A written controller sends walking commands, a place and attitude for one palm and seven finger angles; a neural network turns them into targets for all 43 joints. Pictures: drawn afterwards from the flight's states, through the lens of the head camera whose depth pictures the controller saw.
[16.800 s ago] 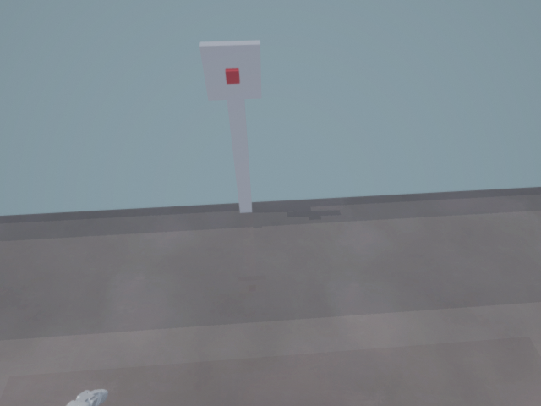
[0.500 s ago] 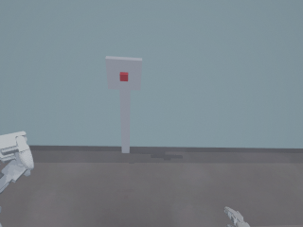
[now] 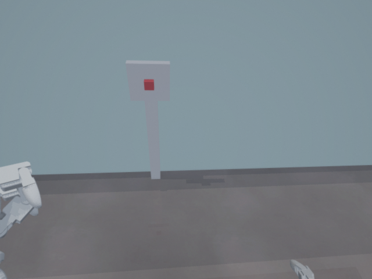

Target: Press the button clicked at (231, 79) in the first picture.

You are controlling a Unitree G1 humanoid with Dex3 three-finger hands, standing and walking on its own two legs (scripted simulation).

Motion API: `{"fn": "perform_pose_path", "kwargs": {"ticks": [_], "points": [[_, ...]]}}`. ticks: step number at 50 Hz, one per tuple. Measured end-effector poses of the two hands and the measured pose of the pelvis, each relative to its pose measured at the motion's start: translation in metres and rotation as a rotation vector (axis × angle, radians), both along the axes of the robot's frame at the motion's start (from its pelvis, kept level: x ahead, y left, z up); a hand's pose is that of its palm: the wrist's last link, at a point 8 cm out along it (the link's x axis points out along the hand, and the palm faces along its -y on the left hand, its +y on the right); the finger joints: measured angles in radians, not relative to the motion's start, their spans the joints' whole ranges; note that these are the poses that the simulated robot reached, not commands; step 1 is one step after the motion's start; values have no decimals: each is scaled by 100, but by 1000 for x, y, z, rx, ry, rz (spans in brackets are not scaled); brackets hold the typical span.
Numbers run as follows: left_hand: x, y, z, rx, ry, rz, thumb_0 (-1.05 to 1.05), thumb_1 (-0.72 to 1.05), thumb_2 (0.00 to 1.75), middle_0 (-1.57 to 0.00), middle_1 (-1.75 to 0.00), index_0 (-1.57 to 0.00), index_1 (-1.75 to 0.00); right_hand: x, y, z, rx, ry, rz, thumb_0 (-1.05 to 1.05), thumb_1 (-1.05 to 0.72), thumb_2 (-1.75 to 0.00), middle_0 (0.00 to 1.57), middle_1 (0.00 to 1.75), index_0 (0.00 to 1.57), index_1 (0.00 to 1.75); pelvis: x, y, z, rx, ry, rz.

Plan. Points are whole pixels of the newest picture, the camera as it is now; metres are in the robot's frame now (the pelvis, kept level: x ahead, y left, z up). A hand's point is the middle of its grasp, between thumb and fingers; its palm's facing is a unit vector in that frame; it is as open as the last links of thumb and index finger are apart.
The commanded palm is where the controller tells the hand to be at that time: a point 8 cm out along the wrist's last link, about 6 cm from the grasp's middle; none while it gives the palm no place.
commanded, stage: stop stepping back and stand still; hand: left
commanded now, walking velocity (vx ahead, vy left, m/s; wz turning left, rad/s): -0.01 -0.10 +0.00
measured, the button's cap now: (149, 84) +0.88 +0.19 -0.03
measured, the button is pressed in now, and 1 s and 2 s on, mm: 0 0 0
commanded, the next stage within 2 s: let the arm hang, fingers relaxed in 0.54 s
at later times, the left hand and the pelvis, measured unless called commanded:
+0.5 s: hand (49, 182) +0.22 +0.24 +0.18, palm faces +0.35 -0.80 -0.48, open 3.1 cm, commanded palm +0.16 +0.28 +0.19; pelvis +0.03 +0.00 +0.01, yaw +0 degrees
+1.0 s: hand out of the picture +0.04 +0.19 -0.16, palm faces +0.02 -0.98 -0.22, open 3.6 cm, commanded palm none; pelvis +0.00 +0.00 +0.01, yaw +1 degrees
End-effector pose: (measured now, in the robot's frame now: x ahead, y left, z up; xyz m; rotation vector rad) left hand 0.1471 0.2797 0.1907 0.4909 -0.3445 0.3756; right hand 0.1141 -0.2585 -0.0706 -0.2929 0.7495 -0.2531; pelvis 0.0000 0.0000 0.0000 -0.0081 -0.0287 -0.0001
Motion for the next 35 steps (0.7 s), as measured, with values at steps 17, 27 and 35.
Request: {"fn": "perform_pose_path", "kwargs": {"ticks": [17, 27, 35], "points": [[21, -2, 0, 11, 120, 24, 1, 88, 90, -131, -150, -131, -149, 49, 35, -3, 121, -7, 86, 1, -90, -90, 21, 30, 21, 30, 21, -1, 10, 5, 18, -1], [35, -8, 5, 47, 157, -24, 1, 89, 90, -131, -150, -131, -149, 71, 28, 12, 111, -62, 78, 1, -91, -90, 21, 30, 21, 30, 27, -2, 14, 4, 37, -6], [46, 8, -51, 10, 380, -20, 1, 89, 90, -130, -149, -130, -149, 72, 16, -4, 120, -3, 115, 1, -91, -90, 20, 30, 21, 30, 23, 4, 11, -3, 55, 13]]}}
